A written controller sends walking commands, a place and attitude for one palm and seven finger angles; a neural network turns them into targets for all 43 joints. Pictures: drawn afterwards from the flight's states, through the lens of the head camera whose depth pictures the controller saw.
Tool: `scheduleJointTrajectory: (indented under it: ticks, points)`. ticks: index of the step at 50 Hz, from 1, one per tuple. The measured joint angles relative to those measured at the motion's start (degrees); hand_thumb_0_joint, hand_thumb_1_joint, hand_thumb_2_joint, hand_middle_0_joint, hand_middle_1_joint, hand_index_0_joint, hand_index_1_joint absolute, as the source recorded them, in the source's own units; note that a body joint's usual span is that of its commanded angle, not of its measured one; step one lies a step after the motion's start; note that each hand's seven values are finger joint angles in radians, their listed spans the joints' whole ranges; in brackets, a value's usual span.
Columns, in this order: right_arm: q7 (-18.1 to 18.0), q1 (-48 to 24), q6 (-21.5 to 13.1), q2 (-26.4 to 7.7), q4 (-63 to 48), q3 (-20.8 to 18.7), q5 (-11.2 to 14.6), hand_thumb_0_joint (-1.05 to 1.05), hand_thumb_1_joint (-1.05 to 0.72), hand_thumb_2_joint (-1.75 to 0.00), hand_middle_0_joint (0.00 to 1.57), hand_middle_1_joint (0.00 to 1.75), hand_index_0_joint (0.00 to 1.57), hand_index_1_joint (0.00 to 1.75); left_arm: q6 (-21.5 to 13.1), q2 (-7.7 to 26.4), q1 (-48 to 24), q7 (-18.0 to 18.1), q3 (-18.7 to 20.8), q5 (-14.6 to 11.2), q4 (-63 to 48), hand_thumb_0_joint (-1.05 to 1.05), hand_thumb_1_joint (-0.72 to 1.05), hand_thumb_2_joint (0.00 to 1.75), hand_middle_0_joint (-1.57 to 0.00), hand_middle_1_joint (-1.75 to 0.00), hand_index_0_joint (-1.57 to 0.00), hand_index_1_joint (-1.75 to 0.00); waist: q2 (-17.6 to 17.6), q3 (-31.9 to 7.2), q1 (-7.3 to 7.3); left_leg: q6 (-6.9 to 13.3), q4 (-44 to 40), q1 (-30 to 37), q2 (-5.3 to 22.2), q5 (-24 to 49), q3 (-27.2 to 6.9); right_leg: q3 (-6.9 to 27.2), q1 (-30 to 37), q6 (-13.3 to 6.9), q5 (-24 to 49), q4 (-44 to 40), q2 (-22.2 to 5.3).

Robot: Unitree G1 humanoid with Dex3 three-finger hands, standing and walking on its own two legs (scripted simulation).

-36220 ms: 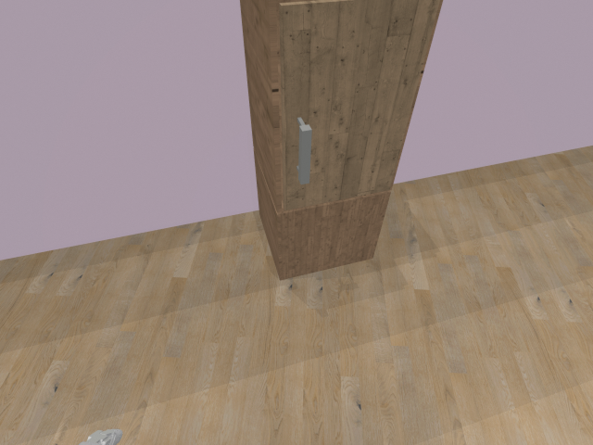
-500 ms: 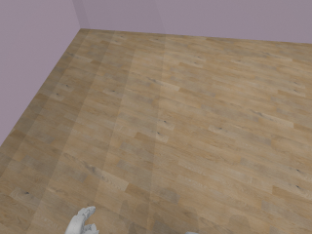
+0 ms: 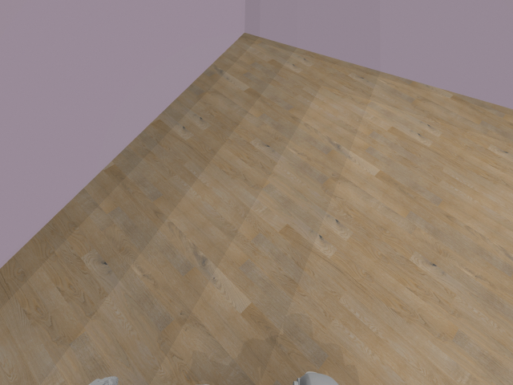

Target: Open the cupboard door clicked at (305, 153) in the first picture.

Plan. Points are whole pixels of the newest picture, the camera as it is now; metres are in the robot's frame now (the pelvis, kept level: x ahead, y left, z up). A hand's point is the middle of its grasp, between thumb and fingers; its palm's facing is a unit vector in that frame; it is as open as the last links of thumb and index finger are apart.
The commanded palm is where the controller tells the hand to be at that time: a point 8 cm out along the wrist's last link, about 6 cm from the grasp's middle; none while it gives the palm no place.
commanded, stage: turn to face it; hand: left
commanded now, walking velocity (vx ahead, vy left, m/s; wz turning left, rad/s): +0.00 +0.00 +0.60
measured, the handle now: out of the picture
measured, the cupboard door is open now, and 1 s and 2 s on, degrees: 45 45 45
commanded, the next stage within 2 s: none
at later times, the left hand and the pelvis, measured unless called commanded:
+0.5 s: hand out of the picture -0.01 +0.14 -0.16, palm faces +0.37 -0.89 -0.25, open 7.3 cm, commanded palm none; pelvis +0.01 -0.06 +0.00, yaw +20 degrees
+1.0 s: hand out of the picture +0.00 +0.15 -0.15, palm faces +0.58 -0.75 -0.31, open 7.4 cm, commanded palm none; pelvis +0.04 -0.09 -0.01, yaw +38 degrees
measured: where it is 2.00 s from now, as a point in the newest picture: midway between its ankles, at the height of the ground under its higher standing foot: outside the picture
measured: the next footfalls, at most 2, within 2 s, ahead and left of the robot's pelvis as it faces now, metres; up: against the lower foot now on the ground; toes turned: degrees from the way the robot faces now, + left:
right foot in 0.14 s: +0.05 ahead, -0.15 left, +0.00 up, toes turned +3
left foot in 0.58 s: +0.00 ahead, +0.08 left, +0.00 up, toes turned +29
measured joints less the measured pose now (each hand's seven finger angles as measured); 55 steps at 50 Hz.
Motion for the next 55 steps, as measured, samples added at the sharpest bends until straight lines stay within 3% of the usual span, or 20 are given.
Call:
scheduleJointTrajectory:
  ticks: [4, 6, 7, 10, 12, 14, 17, 21, 26, 28, 29, 31, 34, 39, 44, 46, 48, 50, 52, 55]
  points:
    - [0.32, -0.61, 1.03, -0.92, -0.29, -0.60, -0.10, 0.00, -0.90, -0.90, 0.21, 0.30, 0.20, 0.30, 0.07, -0.51, 0.03, 0.11, -0.67, -0.40, -0.55, 0.01, 0.91, 0.90, -0.20, -0.30, -0.20, -0.30, 1.66, 0.80, -0.55, -1.41, 0.34, -0.08, -0.62, 0.09, -2.80, -0.13, 5.13, -0.59, -1.30, -12.31, 1.34]
    - [0.43, -0.77, 1.69, -1.45, -0.44, -1.00, 0.16, 0.00, -0.90, -0.90, 0.21, 0.30, 0.20, 0.30, -0.61, -0.82, 0.31, 0.05, -1.05, -0.51, -1.25, 0.01, 0.91, 0.90, -0.20, -0.30, -0.20, -0.30, 2.37, 0.96, -0.62, -2.42, 2.36, -1.12, -1.18, -0.68, -4.36, -0.61, 9.38, -1.11, 2.49, -21.79, 1.99]
    - [0.50, -0.82, 2.04, -1.67, -0.46, -1.30, 0.46, 0.00, -0.90, -0.90, 0.21, 0.30, 0.20, 0.30, -1.23, -0.91, 0.68, 0.13, -1.19, -0.27, -1.65, 0.01, 0.91, 0.90, -0.20, -0.30, -0.20, -0.30, 2.30, 0.84, -0.37, -2.42, 4.82, -2.29, -1.64, -3.05, -4.57, -0.90, 10.71, -3.11, 5.71, -25.43, 1.69]
    - [0.91, -2.06, 3.30, -3.04, 0.42, -2.34, 0.48, 0.00, -0.90, -0.90, 0.21, 0.30, 0.20, 0.30, -1.68, -2.69, 1.06, 0.54, -2.09, 0.16, -1.61, 0.00, 0.91, 0.90, -0.20, -0.30, -0.20, -0.30, 3.66, 1.90, -0.39, -2.67, 22.48, -7.57, -2.40, -14.50, -3.76, -3.60, 11.75, -6.43, 4.58, -24.24, 0.84]
    - [1.38, -2.68, 3.84, -3.53, 0.86, -2.71, 0.30, 0.00, -0.91, -0.90, 0.20, 0.30, 0.20, 0.30, -1.59, -3.70, 1.88, 0.71, -2.41, 0.12, -1.52, 0.00, 0.91, 0.90, -0.20, -0.30, -0.20, -0.30, 3.47, 2.07, -0.43, -3.33, 32.55, -10.01, -1.89, -13.69, -1.61, -4.95, 13.47, -6.76, 4.45, -26.17, -0.12]
    - [1.71, -3.23, 3.99, -3.55, 0.98, -2.74, 0.31, 0.00, -0.91, -0.90, 0.20, 0.30, 0.20, 0.29, -1.68, -4.35, 2.57, 0.73, -2.63, 0.08, -1.32, 0.00, 0.90, 0.90, -0.20, -0.30, -0.20, -0.30, 2.73, 2.21, -0.69, -4.19, 37.01, -10.71, -0.84, -12.07, 0.05, -6.25, 14.88, -6.86, 5.17, -28.28, -1.00]
    - [1.92, -3.89, 4.06, -3.15, 1.00, -2.53, 0.54, 0.00, -0.91, -0.90, 0.20, 0.30, 0.20, 0.29, -2.06, -5.06, 3.15, 0.73, -2.90, 0.16, -1.22, 0.01, 0.90, 0.90, -0.20, -0.30, -0.20, -0.30, 1.39, 2.69, -0.83, -5.20, 34.46, -8.95, 0.61, -11.90, 1.57, -8.58, 16.58, -7.05, 5.76, -30.31, -2.25]
    - [2.00, -5.38, 4.34, -2.62, 1.28, -2.08, 0.68, 0.00, -0.91, -0.90, 0.20, 0.30, 0.20, 0.29, -2.58, -5.15, 3.74, 0.77, -2.76, 0.38, -1.28, 0.01, 0.91, 0.90, -0.21, -0.30, -0.20, -0.30, 0.33, 3.39, 0.06, -5.50, 26.17, -5.24, 1.68, -13.22, 2.98, -11.90, 17.57, -7.01, 4.95, -30.13, -3.41]
    - [2.06, -7.97, 3.79, -1.60, 0.50, -1.31, 0.88, 0.00, -0.91, -0.90, 0.20, 0.30, 0.20, 0.29, -2.38, -3.63, 4.66, 0.53, -2.04, 0.71, -0.87, 0.00, 0.91, 0.90, -0.21, -0.30, -0.20, -0.30, -1.14, 4.09, 1.55, -4.34, 14.18, 0.09, 1.48, -13.47, 5.78, -15.54, 17.13, -6.28, 2.35, -26.28, -5.03]
    - [2.17, -8.46, 3.02, -1.33, -0.45, -0.98, 0.82, 0.00, -0.91, -0.90, 0.20, 0.30, 0.20, 0.29, -2.05, -2.71, 5.36, 0.35, -1.60, 0.48, -0.52, 0.00, 0.91, 0.90, -0.21, -0.30, -0.20, -0.30, -1.74, 3.79, 1.65, -3.47, 6.84, 3.35, 0.94, -8.47, 6.77, -16.82, 16.14, -5.53, 0.30, -22.71, -6.08]
    - [2.24, -8.41, 2.36, -1.47, -1.09, -0.89, 0.65, 0.00, -0.91, -0.90, 0.20, 0.30, 0.20, 0.29, -1.69, -2.31, 5.81, 0.19, -1.36, 0.24, -0.38, 0.00, 0.91, 0.90, -0.21, -0.30, -0.20, -0.30, -1.54, 3.20, 1.46, -1.95, 4.19, 4.19, 0.95, -3.98, 6.18, -16.81, 14.57, -4.81, -1.00, -19.18, -6.46]
    - [1.92, -8.51, 1.40, -0.71, -1.60, -0.70, 0.45, 0.00, -0.91, -0.90, 0.20, 0.30, 0.20, 0.29, -0.06, -0.85, 4.72, 0.25, -0.96, 0.05, 0.42, 0.01, 0.91, 0.90, -0.21, -0.30, -0.20, -0.30, -2.91, 3.51, 1.55, -0.18, 7.05, 2.80, -0.11, -5.34, 5.40, -10.97, 9.84, -2.78, -7.47, -8.26, -6.07]
    - [1.20, -7.18, 1.20, 0.01, -1.74, -0.01, 0.17, 0.00, -0.91, -0.90, 0.20, 0.30, 0.20, 0.29, 1.35, 0.35, 2.83, 0.36, -0.33, 0.21, 0.62, 0.01, 0.91, 0.90, -0.20, -0.30, -0.20, -0.30, -2.98, 3.09, 1.56, -0.02, 6.11, 3.01, -0.30, -6.64, 3.42, -4.86, 4.12, -1.43, -7.25, 2.19, -3.75]
    - [0.65, -5.10, 1.58, -0.17, -0.78, 0.28, 0.04, 0.00, -0.90, -0.90, 0.21, 0.30, 0.20, 0.30, 0.74, 0.47, 0.12, -0.30, -0.31, 0.11, -1.26, 0.01, 0.91, 0.90, -0.20, -0.30, -0.20, -0.30, -0.87, 2.85, 1.29, -0.83, 1.28, 4.05, -0.18, -3.32, 0.01, -0.62, 1.01, -0.46, -1.83, 1.40, -2.37]
    - [0.83, -3.19, 2.17, -0.70, -0.40, -0.26, -0.11, 0.00, -0.90, -0.90, 0.21, 0.30, 0.20, 0.30, -0.01, -0.02, -1.55, -0.30, -0.76, -0.22, -3.03, 0.01, 0.91, 0.90, -0.20, -0.30, -0.20, -0.30, 1.42, 2.73, -0.09, -2.36, 1.31, 2.91, 0.03, -2.77, -3.65, -0.38, 5.54, -0.53, -1.29, -12.35, -0.38]
    - [0.86, -2.35, 2.60, -1.04, -0.32, -0.70, 0.14, 0.00, -0.90, -0.90, 0.21, 0.30, 0.21, 0.30, -0.86, -0.20, -1.49, -0.37, -1.05, -0.31, -3.86, 0.01, 0.91, 0.90, -0.20, -0.30, -0.20, -0.30, 1.99, 2.34, -0.45, -3.32, 3.57, 1.38, -0.36, -3.74, -5.14, -1.08, 9.73, -0.81, 2.86, -21.56, 0.49]
    - [0.90, -2.14, 3.09, -1.88, 0.14, -1.46, 0.54, 0.00, -0.90, -0.90, 0.21, 0.30, 0.20, 0.30, -1.94, -1.01, -1.32, -0.05, -1.39, 0.14, -4.13, 0.00, 0.91, 0.90, -0.20, -0.30, -0.20, -0.30, 2.84, 2.38, -0.43, -2.95, 10.88, -1.67, -0.87, -10.66, -5.53, -2.25, 10.85, -4.76, 4.55, -23.82, 0.48]
    - [1.04, -2.22, 3.66, -2.96, 0.70, -2.15, 0.47, 0.00, -0.90, -0.90, 0.21, 0.30, 0.20, 0.30, -2.18, -2.40, -0.91, 0.25, -2.14, 0.29, -3.92, 0.00, 0.91, 0.90, -0.20, -0.30, -0.20, -0.30, 3.58, 2.88, -0.86, -2.91, 23.75, -5.59, -1.66, -16.20, -4.16, -3.90, 11.83, -5.47, 3.68, -23.39, -0.51]
    - [1.34, -2.39, 4.04, -3.60, 1.21, -2.57, 0.37, 0.00, -0.90, -0.90, 0.21, 0.30, 0.20, 0.30, -2.01, -3.56, 0.11, 0.52, -2.54, 0.26, -3.59, 0.00, 0.90, 0.90, -0.20, -0.30, -0.20, -0.30, 3.46, 2.93, -1.05, -3.52, 33.33, -8.13, -1.34, -15.70, -1.65, -5.06, 13.59, -5.23, 3.88, -25.15, -1.56]
    - [1.83, -2.67, 4.20, -3.45, 1.34, -2.53, 0.52, 0.00, -0.91, -0.90, 0.20, 0.30, 0.20, 0.29, -1.67, -4.32, 1.39, 0.58, -2.88, 0.33, -2.90, 0.00, 0.90, 0.90, -0.20, -0.30, -0.20, -0.30, 2.00, 2.92, -1.57, -4.57, 35.63, -8.46, 0.02, -14.02, 1.33, -7.00, 15.97, -5.02, 4.74, -27.96, -3.08]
